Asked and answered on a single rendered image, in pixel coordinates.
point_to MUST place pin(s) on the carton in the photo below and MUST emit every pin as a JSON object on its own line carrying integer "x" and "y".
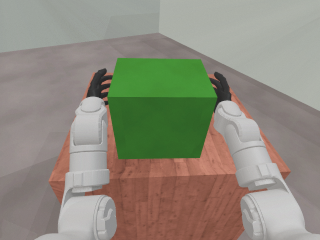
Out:
{"x": 160, "y": 108}

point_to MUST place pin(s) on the pedestal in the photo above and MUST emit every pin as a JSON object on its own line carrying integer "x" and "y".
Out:
{"x": 172, "y": 198}

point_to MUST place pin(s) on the robot right hand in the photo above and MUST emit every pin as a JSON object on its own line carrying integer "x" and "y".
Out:
{"x": 222, "y": 89}

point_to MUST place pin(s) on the robot right upper arm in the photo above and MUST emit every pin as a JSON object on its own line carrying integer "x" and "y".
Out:
{"x": 273, "y": 215}

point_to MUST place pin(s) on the robot left upper arm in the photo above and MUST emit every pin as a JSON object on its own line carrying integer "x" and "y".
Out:
{"x": 91, "y": 217}

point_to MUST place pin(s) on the robot left hand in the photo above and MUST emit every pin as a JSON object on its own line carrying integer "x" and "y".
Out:
{"x": 96, "y": 85}

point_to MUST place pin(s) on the robot left forearm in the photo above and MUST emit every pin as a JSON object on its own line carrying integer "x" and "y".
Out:
{"x": 88, "y": 150}

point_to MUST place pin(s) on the robot right forearm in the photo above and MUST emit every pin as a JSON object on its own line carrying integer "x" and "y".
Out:
{"x": 254, "y": 168}

